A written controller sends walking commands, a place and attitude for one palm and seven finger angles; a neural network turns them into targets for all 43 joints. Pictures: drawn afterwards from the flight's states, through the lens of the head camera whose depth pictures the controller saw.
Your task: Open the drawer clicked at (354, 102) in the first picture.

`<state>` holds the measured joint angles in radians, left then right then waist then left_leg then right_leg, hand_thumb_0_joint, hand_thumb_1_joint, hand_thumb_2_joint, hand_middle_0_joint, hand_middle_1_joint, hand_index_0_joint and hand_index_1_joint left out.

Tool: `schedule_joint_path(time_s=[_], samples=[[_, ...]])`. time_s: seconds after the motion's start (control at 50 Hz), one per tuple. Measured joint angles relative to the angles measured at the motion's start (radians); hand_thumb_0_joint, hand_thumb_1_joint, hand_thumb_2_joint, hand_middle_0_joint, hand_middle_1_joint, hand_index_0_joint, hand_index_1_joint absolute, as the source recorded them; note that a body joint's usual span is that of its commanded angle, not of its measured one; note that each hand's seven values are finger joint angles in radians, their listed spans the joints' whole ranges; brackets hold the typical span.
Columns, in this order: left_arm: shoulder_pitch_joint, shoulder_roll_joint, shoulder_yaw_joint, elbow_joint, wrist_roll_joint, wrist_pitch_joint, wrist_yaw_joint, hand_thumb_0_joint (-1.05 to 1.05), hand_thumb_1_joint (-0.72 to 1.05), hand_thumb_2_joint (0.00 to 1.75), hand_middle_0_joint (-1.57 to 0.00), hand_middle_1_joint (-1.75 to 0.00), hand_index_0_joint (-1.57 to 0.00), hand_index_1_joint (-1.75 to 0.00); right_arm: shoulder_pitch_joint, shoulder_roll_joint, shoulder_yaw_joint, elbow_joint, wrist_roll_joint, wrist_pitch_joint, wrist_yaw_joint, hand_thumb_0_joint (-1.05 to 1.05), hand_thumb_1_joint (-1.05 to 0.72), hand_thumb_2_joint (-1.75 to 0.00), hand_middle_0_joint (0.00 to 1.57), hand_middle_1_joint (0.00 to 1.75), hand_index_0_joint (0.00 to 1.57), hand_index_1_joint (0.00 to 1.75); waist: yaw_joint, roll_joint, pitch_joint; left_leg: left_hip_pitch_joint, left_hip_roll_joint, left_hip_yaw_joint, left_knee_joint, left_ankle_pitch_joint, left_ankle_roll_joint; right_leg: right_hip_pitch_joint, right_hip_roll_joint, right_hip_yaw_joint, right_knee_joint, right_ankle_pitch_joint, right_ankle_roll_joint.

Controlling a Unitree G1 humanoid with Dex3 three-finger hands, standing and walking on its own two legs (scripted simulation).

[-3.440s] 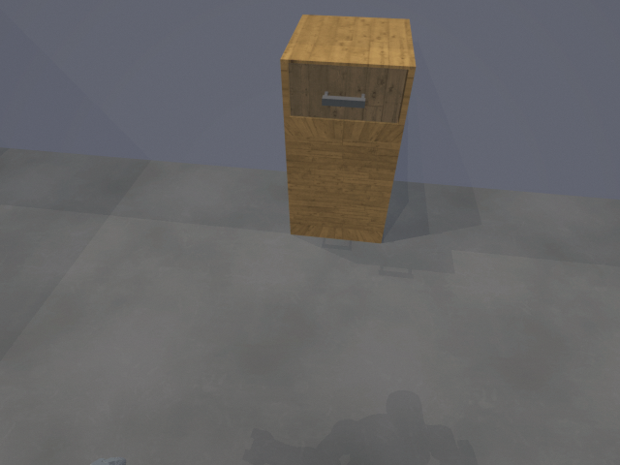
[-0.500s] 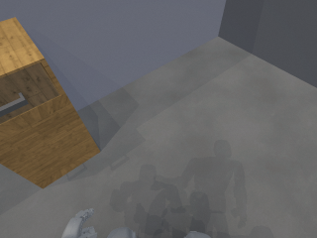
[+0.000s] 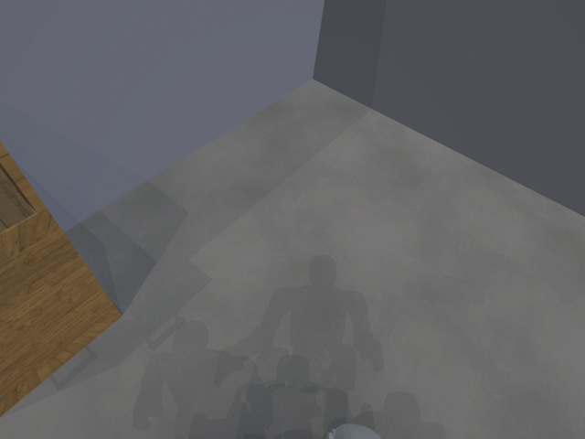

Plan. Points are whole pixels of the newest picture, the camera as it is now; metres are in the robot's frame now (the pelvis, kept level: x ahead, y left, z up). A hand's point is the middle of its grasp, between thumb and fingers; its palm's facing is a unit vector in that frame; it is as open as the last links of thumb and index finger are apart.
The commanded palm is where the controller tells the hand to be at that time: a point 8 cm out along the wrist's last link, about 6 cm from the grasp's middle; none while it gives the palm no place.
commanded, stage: walk to a spot facing it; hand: left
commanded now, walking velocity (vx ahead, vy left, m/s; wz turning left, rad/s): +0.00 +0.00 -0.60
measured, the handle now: out of the picture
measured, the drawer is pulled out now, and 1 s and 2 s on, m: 0.00 0.00 0.00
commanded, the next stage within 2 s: turn to face it in 1.54 s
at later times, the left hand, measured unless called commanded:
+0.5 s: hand (222, 423) +0.16 +0.11 -0.16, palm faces -0.29 -0.92 -0.26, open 7.4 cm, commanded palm none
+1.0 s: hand (197, 409) +0.18 +0.16 -0.18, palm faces -0.51 -0.84 -0.18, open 7.4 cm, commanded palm none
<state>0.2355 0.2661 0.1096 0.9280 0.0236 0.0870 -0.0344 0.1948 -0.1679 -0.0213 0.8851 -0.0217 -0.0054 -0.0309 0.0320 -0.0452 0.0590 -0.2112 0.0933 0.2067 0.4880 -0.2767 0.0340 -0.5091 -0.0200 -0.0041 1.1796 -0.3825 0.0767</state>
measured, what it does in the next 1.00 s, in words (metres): steps on the spot, turning right: right foot, then left foot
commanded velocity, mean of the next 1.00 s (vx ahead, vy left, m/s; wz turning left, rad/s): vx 0.00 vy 0.00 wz -0.60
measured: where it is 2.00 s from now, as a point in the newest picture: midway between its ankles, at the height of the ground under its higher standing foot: outside the picture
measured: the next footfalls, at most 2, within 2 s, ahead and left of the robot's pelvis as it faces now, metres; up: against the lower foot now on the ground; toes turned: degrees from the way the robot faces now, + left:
right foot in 0.28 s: +0.01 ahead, -0.15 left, +0.00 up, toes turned -18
left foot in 0.72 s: +0.10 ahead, +0.06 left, +0.00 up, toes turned -22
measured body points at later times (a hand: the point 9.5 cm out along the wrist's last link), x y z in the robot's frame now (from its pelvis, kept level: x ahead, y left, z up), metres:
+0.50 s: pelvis -0.01 -0.05 -0.01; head +0.02 -0.07 +0.44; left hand +0.18 +0.16 -0.14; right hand -0.03 -0.31 -0.16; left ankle +0.03 +0.11 -0.67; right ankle -0.03 -0.14 -0.74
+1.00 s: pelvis +0.01 +0.01 +0.00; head +0.06 +0.03 +0.45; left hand +0.21 +0.20 -0.16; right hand -0.07 -0.23 -0.12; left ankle +0.06 +0.08 -0.74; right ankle -0.11 -0.10 -0.64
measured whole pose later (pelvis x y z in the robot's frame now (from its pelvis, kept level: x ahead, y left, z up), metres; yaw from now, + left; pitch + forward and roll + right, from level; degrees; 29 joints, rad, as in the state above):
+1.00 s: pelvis +0.01 +0.01 +0.00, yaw -36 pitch -1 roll -3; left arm 0.22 0.27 0.11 0.93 0.02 0.09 -0.03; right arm 0.22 -0.17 -0.02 0.90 -0.02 0.00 -0.03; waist 0.02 -0.04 0.07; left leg -0.19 0.10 0.23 0.46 -0.26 0.05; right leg -0.47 -0.04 0.00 1.15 -0.39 0.09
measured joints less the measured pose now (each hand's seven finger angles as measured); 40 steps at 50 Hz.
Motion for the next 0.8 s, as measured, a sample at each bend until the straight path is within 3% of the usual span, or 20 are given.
schedule_joint_path(time_s=[0.16,0.22,0.28,0.3,0.34,0.38,0.42,0.56,0.7,0.72,0.74,0.8], samples=[[-0.041,-0.027,-0.012,0.006,-0.002,0.012,0.000,0.01,0.91,0.90,-0.19,-0.30,-0.20,-0.30,0.042,-0.007,-0.022,0.046,-0.003,0.007,0.011,0.01,-0.90,-0.90,0.20,0.30,0.20,0.30,-0.031,0.031,0.024,0.023,0.048,0.102,0.014,-0.023,-0.017,0.095,-0.047,-0.058,-0.239,-0.050,-0.004],[-0.072,-0.041,-0.020,-0.008,-0.002,0.001,0.000,0.01,0.91,0.90,-0.19,-0.30,-0.20,-0.30,0.055,-0.024,-0.035,0.065,-0.006,0.013,0.017,0.01,-0.90,-0.90,0.20,0.30,0.20,0.30,-0.048,0.051,0.033,0.012,0.076,0.138,0.059,-0.047,-0.034,0.143,-0.039,-0.082,-0.364,-0.053,-0.023],[-0.092,-0.042,-0.031,-0.035,-0.001,-0.027,0.003,0.01,0.91,0.90,-0.20,-0.30,-0.20,-0.30,0.085,-0.045,-0.046,0.074,-0.002,0.021,0.024,0.01,-0.90,-0.90,0.20,0.30,0.20,0.30,-0.059,0.062,0.025,-0.027,0.107,0.160,0.167,-0.094,-0.062,0.229,-0.028,-0.099,-0.569,0.067,-0.067],[-0.102,-0.046,-0.033,-0.038,0.000,-0.041,0.010,0.01,0.91,0.90,-0.20,-0.30,-0.20,-0.30,0.088,-0.057,-0.049,0.078,0.000,0.030,0.025,0.01,-0.90,-0.90,0.20,0.30,0.20,0.30,-0.058,0.075,0.024,-0.067,0.116,0.121,0.256,-0.153,-0.076,0.220,-0.017,-0.097,-0.560,0.042,-0.088],[-0.116,-0.059,-0.042,-0.045,-0.006,-0.057,0.022,0.00,0.91,0.90,-0.20,-0.30,-0.20,-0.30,0.076,-0.077,-0.052,0.085,0.003,0.057,0.016,0.01,-0.90,-0.90,0.20,0.30,0.20,0.30,-0.062,0.099,0.035,-0.155,0.089,-0.011,0.453,-0.248,-0.092,0.206,0.002,-0.090,-0.525,0.022,-0.108],[-0.111,-0.063,-0.045,-0.051,-0.009,-0.060,0.030,0.00,0.90,0.90,-0.20,-0.30,-0.20,-0.30,0.057,-0.083,-0.052,0.088,0.003,0.071,0.011,0.01,-0.90,-0.90,0.20,0.30,0.20,0.30,-0.059,0.099,0.036,-0.218,0.057,-0.090,0.584,-0.231,-0.104,0.214,0.016,-0.067,-0.546,0.041,-0.112],[-0.104,-0.063,-0.048,-0.049,-0.009,-0.055,0.035,0.00,0.90,0.90,-0.20,-0.30,-0.20,-0.30,0.039,-0.083,-0.050,0.080,0.001,0.070,0.011,0.01,-0.91,-0.90,0.20,0.30,0.20,0.30,-0.060,0.093,0.031,-0.256,0.044,-0.129,0.625,-0.174,-0.116,0.230,0.029,-0.045,-0.587,0.070,-0.115],[-0.077,-0.058,-0.056,-0.040,-0.005,-0.047,0.027,0.00,0.90,0.90,-0.20,-0.30,-0.21,-0.30,-0.020,-0.072,-0.040,0.035,0.002,0.056,0.013,0.01,-0.91,-0.90,0.20,0.30,0.20,0.30,-0.044,0.061,0.012,-0.267,0.009,-0.169,0.510,-0.115,-0.130,0.243,0.059,0.031,-0.656,0.121,-0.116],[-0.046,-0.039,-0.045,-0.033,-0.003,-0.031,0.026,0.00,0.90,0.90,-0.20,-0.30,-0.21,-0.30,-0.063,-0.055,-0.027,-0.006,0.014,0.037,0.008,0.01,-0.90,-0.90,0.20,0.30,0.20,0.30,-0.011,0.026,0.003,-0.143,-0.051,-0.162,0.220,-0.105,-0.108,0.210,0.087,0.106,-0.629,0.124,-0.082],[-0.040,-0.033,-0.042,-0.032,-0.005,-0.027,0.027,0.00,0.90,0.90,-0.20,-0.30,-0.21,-0.30,-0.062,-0.053,-0.023,-0.013,0.015,0.030,0.006,0.01,-0.90,-0.90,0.20,0.30,0.20,0.30,-0.010,0.020,-0.001,-0.108,-0.056,-0.156,0.139,-0.057,-0.095,0.198,0.092,0.117,-0.610,0.117,-0.074],[-0.038,-0.021,-0.036,-0.030,-0.009,-0.020,0.027,0.00,0.90,0.90,-0.20,-0.30,-0.21,-0.30,-0.063,-0.043,-0.019,-0.015,0.013,0.021,0.004,0.01,-0.90,-0.90,0.20,0.30,0.20,0.30,-0.007,-0.003,0.001,-0.097,-0.066,-0.139,0.116,-0.020,-0.059,0.183,0.089,0.135,-0.580,0.108,-0.072],[-0.027,-0.007,-0.022,-0.016,-0.003,-0.005,0.023,0.00,0.90,0.90,-0.20,-0.30,-0.21,-0.30,-0.052,-0.030,-0.001,-0.026,0.003,0.015,0.007,0.01,-0.90,-0.90,0.20,0.30,0.20,0.30,0.002,-0.016,0.003,-0.078,-0.046,-0.090,0.115,-0.033,0.003,0.092,0.090,0.095,-0.308,-0.075,-0.049]])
